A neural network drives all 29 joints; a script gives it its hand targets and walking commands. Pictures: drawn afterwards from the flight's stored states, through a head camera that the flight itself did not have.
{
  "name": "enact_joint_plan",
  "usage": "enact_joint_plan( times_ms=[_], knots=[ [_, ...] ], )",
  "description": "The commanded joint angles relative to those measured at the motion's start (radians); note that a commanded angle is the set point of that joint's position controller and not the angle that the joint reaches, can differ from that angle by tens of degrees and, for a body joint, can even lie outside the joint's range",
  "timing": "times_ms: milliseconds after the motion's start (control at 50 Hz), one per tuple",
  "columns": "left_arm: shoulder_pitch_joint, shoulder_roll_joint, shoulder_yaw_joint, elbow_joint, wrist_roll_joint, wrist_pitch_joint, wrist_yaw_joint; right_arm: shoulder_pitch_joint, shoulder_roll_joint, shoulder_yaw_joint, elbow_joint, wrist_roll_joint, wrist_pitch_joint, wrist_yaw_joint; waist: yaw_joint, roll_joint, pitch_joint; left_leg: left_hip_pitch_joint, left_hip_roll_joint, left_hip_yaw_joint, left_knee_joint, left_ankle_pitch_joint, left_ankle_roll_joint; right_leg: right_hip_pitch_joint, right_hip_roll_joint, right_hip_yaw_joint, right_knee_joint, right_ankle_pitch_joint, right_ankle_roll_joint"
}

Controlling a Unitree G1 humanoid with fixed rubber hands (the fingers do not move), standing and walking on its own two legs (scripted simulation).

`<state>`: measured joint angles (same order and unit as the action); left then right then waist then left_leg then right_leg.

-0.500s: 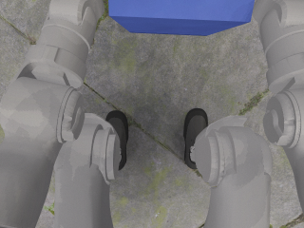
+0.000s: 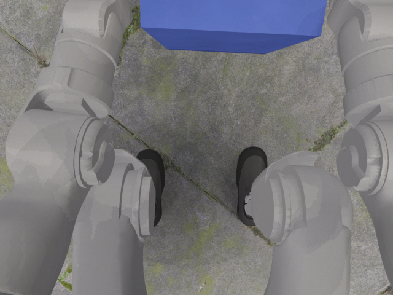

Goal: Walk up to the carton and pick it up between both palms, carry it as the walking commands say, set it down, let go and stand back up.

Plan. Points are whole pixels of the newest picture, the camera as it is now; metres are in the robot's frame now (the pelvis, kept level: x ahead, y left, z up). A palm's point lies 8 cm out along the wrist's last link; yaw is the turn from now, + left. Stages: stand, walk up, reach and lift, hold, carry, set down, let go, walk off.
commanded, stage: reach and lift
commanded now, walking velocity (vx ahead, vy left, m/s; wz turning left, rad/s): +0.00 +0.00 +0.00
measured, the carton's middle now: out of the picture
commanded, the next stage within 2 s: none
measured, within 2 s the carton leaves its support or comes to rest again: leaves its support in 0.40 s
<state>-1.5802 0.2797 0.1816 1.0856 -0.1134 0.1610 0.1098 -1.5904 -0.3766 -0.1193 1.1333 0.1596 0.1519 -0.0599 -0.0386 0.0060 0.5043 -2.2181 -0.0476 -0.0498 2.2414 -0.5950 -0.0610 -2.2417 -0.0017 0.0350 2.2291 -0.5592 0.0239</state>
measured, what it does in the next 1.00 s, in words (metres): rises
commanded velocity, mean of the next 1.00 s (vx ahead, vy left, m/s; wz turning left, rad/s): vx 0.00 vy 0.00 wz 0.00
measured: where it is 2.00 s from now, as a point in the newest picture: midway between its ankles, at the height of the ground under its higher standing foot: (198, 199)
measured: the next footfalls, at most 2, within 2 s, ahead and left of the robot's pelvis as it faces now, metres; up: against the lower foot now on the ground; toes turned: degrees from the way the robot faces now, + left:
none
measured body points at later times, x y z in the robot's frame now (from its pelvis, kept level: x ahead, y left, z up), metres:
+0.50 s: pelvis -0.01 +0.00 +0.02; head +0.37 -0.02 +0.25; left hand +0.58 +0.11 -0.15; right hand +0.56 -0.19 -0.15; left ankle +0.11 +0.13 -0.33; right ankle +0.12 -0.13 -0.33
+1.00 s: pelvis -0.01 +0.00 +0.05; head +0.37 -0.02 +0.28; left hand +0.57 +0.12 -0.11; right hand +0.56 -0.18 -0.10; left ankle +0.11 +0.13 -0.33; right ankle +0.12 -0.13 -0.33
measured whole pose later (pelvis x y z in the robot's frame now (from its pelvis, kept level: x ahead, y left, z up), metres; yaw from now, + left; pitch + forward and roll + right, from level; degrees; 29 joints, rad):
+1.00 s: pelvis -0.01 +0.00 +0.05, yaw +0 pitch +30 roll +2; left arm -1.47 0.23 0.27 0.76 -0.03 0.39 0.15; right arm -1.50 -0.28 -0.21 0.78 0.03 0.39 -0.14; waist -0.03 0.00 0.53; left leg -2.02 -0.05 -0.04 2.09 -0.59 -0.07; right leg -2.07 0.03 0.06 2.08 -0.54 0.03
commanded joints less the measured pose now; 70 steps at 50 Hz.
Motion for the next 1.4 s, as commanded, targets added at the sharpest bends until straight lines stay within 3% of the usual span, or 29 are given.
enact_joint_plan(
  times_ms=[0, 40, 60, 100, 120, 140, 180, 260, 280, 300, 320, 360, 400, 460, 480, 620, 700, 760, 900, 920, 940, 1080, 1160, 1180, 1200, 1220, 1280, 1360, 1380],
  knots=[
    [-0.534, -0.936, -0.245, -0.217, -0.047, 0.015, -0.265, -0.541, 0.947, 0.234, -0.249, 0.057, 0.014, 0.299, -0.003, 0.022, -1.315, 0.541, -0.08, 0.143, -0.141, 0.303, 0.047, 0.583, 0.079, -0.108, -0.147, 0.322, -0.017],
    [-0.531, -0.974, -0.246, -0.201, -0.051, 0.026, -0.271, -0.556, 0.927, 0.233, -0.257, 0.053, 0.022, 0.299, -0.032, 0.017, -1.307, 0.523, -0.078, 0.135, -0.139, 0.295, 0.051, 0.607, 0.071, -0.108, -0.151, 0.322, -0.022],
    [-0.543, -0.964, -0.239, -0.221, -0.059, 0.02, -0.27, -0.569, 0.933, 0.244, -0.285, 0.064, 0.017, 0.299, -0.005, 0.013, -1.329, 0.525, -0.081, 0.148, -0.123, 0.306, 0.048, 0.62, 0.076, -0.099, -0.155, 0.324, -0.023],
    [-0.528, -0.975, -0.255, -0.223, -0.055, 0.025, -0.267, -0.542, 0.934, 0.226, -0.265, 0.05, 0.023, 0.307, -0.019, 0.017, -1.329, 0.529, -0.082, 0.142, -0.126, 0.336, 0.045, 0.611, 0.076, -0.101, -0.152, 0.359, -0.024],
    [-0.572, -0.981, -0.278, -0.273, -0.084, 0.018, -0.267, -0.519, 0.955, 0.235, -0.28, 0.05, 0.027, 0.309, -0.053, -0.002, -1.381, 0.573, -0.079, 0.134, -0.136, 0.344, 0.044, 0.629, 0.075, -0.115, -0.143, 0.375, -0.023],
    [-0.527, -0.989, -0.247, -0.234, -0.057, 0.024, -0.263, -0.536, 0.954, 0.234, -0.295, 0.046, 0.028, 0.307, -0.015, -0.006, -1.374, 0.554, -0.086, 0.135, -0.142, 0.349, 0.049, 0.624, 0.081, -0.111, -0.146, 0.376, -0.016],
    [-0.53, -1.028, -0.267, -0.24, -0.07, 0.029, -0.258, -0.57, 0.945, 0.249, -0.349, 0.055, 0.026, 0.307, -0.042, 0.001, -1.463, 0.601, -0.083, 0.138, -0.125, 0.392, 0.046, 0.649, 0.082, -0.121, -0.143, 0.406, -0.017],
    [-0.658, -1.009, -0.344, -0.421, -0.133, 0.028, -0.228, -0.651, 0.953, 0.297, -0.45, 0.106, 0.038, 0.29, -0.047, 0.011, -1.8, 0.764, -0.091, 0.148, -0.126, 0.471, 0.032, 0.805, 0.082, -0.128, -0.131, 0.492, -0.016],
    [-0.635, -1.036, -0.309, -0.357, -0.119, 0.041, -0.228, -0.64, 0.95, 0.28, -0.382, 0.082, 0.052, 0.292, -0.068, -0.023, -1.708, 0.722, -0.085, 0.145, -0.144, 0.395, 0.041, 0.75, 0.078, -0.138, -0.143, 0.409, -0.017],
    [-0.638, -1.062, -0.323, -0.382, -0.138, 0.04, -0.23, -0.682, 0.987, 0.31, -0.47, 0.107, 0.049, 0.287, -0.057, -0.045, -1.79, 0.762, -0.089, 0.145, -0.144, 0.438, 0.042, 0.818, 0.084, -0.145, -0.147, 0.466, -0.014],
    [-0.631, -1.072, -0.331, -0.395, -0.143, 0.049, -0.229, -0.678, 1.001, 0.303, -0.481, 0.111, 0.058, 0.288, -0.051, -0.003, -1.85, 0.791, -0.09, 0.153, -0.149, 0.454, 0.039, 0.852, 0.083, -0.139, -0.157, 0.483, -0.013],
    [-0.667, -1.079, -0.32, -0.422, -0.128, 0.059, -0.222, -0.746, 0.996, 0.315, -0.557, 0.111, 0.059, 0.28, -0.037, -0.031, -1.923, 0.786, -0.101, 0.156, -0.155, 0.462, 0.04, 0.888, 0.089, -0.136, -0.162, 0.502, -0.011],
    [-0.749, -1.067, -0.362, -0.532, -0.163, 0.054, -0.214, -0.752, 1.02, 0.318, -0.59, 0.125, 0.065, 0.27, -0.06, 0.0, -2.07, 0.871, -0.099, 0.16, -0.151, 0.505, 0.037, 0.927, 0.093, -0.135, -0.166, 0.546, -0.012],
    [-0.779, -1.058, -0.321, -0.538, -0.144, 0.059, -0.21, -0.728, 1.033, 0.28, -0.519, 0.095, 0.083, 0.263, -0.042, -0.007, -2.042, 0.822, -0.105, 0.155, -0.186, 0.466, 0.04, 0.9, 0.097, -0.134, -0.195, 0.499, -0.007],
    [-0.776, -1.063, -0.324, -0.517, -0.146, 0.066, -0.212, -0.721, 1.008, 0.265, -0.512, 0.066, 0.088, 0.262, -0.075, -0.025, -2.009, 0.802, -0.106, 0.158, -0.188, 0.416, 0.036, 0.894, 0.097, -0.143, -0.208, 0.45, -0.009],
    [-0.669, -1.006, -0.166, -0.317, 0.009, 0.098, -0.26, -0.636, 1.106, 0.202, -0.308, -0.026, 0.133, 0.3, 0.047, -0.037, -1.63, 0.598, -0.085, 0.175, -0.263, 0.193, 0.057, 0.723, 0.094, -0.121, -0.282, 0.21, -0.011],
    [-0.779, -1.009, -0.224, -0.498, -0.052, 0.106, -0.263, -0.7, 1.147, 0.259, -0.453, 0.027, 0.144, 0.294, 0.045, -0.076, -2.047, 0.752, -0.09, 0.177, -0.254, 0.335, 0.054, 0.961, 0.104, -0.118, -0.262, 0.383, -0.005],
    [-0.802, -1.036, -0.273, -0.507, -0.057, 0.125, -0.271, -0.634, 1.166, 0.231, -0.368, 0.016, 0.167, 0.29, 0.018, -0.028, -1.981, 0.716, -0.086, 0.183, -0.283, 0.29, 0.045, 0.919, 0.104, -0.128, -0.28, 0.358, -0.014],
    [-0.746, -1.101, -0.361, -0.643, -0.1, 0.154, -0.264, -0.735, 1.162, 0.339, -0.671, 0.068, 0.167, 0.246, 0.015, -0.017, -2.403, 0.845, -0.11, 0.192, -0.273, 0.472, 0.038, 1.21, 0.119, -0.113, -0.265, 0.616, -0.003],
    [-0.744, -1.123, -0.365, -0.635, -0.107, 0.16, -0.262, -0.708, 1.156, 0.332, -0.652, 0.052, 0.174, 0.243, -0.024, -0.036, -2.399, 0.852, -0.115, 0.18, -0.283, 0.473, 0.037, 1.2, 0.125, -0.131, -0.262, 0.61, -0.003],
    [-0.722, -1.116, -0.385, -0.66, -0.118, 0.159, -0.257, -0.688, 1.16, 0.351, -0.668, 0.06, 0.176, 0.239, 0.002, -0.028, -2.434, 0.873, -0.116, 0.187, -0.275, 0.515, 0.034, 1.224, 0.125, -0.118, -0.264, 0.646, -0.004],
    [-0.717, -1.151, -0.329, -0.583, -0.069, 0.16, -0.25, -0.619, 1.143, 0.249, -0.524, -0.023, 0.178, 0.259, -0.033, -0.019, -2.117, 0.819, -0.112, 0.157, -0.361, 0.35, 0.028, 0.991, 0.135, -0.14, -0.342, 0.412, -0.017],
    [-0.64, -1.172, -0.266, -0.499, -0.003, 0.186, -0.257, -0.607, 1.167, 0.242, -0.488, -0.044, 0.199, 0.28, 0.012, -0.001, -2.11, 0.85, -0.115, 0.159, -0.388, 0.33, 0.034, 0.968, 0.134, -0.143, -0.377, 0.355, -0.016],
    [-0.627, -1.167, -0.265, -0.474, 0.01, 0.187, -0.257, -0.594, 1.169, 0.22, -0.443, -0.063, 0.203, 0.29, -0.005, -0.002, -2.077, 0.876, -0.107, 0.138, -0.397, 0.321, 0.039, 0.894, 0.127, -0.157, -0.366, 0.33, -0.016],
    [-0.638, -1.169, -0.271, -0.503, 0.008, 0.195, -0.261, -0.581, 1.194, 0.218, -0.439, -0.054, 0.213, 0.302, 0.022, 0.018, -2.099, 0.892, -0.11, 0.153, -0.415, 0.31, 0.03, 0.905, 0.132, -0.149, -0.393, 0.325, -0.022],
    [-0.675, -1.16, -0.268, -0.493, 0.016, 0.197, -0.259, -0.577, 1.18, 0.198, -0.432, -0.065, 0.221, 0.313, -0.005, 0.014, -2.076, 0.902, -0.104, 0.135, -0.43, 0.282, 0.031, 0.855, 0.13, -0.162, -0.389, 0.288, -0.023],
    [-0.725, -1.157, -0.315, -0.62, -0.014, 0.204, -0.255, -0.648, 1.191, 0.255, -0.546, -0.019, 0.228, 0.318, 0.015, 0.008, -2.297, 1.015, -0.113, 0.14, -0.441, 0.366, 0.029, 0.981, 0.134, -0.152, -0.406, 0.369, -0.017],
    [-0.728, -1.158, -0.31, -0.627, -0.012, 0.22, -0.254, -0.658, 1.218, 0.269, -0.554, -0.004, 0.247, 0.3, 0.038, 0.004, -2.347, 0.977, -0.122, 0.17, -0.448, 0.364, 0.031, 1.045, 0.142, -0.13, -0.436, 0.375, -0.006],
    [-0.749, -1.156, -0.333, -0.661, -0.033, 0.215, -0.261, -0.616, 1.246, 0.271, -0.557, -0.007, 0.249, 0.295, 0.018, -0.027, -2.355, 0.957, -0.123, 0.158, -0.465, 0.35, 0.035, 1.074, 0.144, -0.13, -0.443, 0.384, -0.005]
  ],
)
